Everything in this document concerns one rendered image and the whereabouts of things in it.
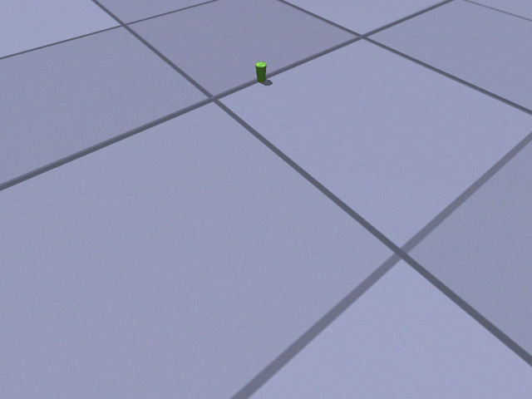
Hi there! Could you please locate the cup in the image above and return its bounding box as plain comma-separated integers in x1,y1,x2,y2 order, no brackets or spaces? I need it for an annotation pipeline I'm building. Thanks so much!
255,62,267,82

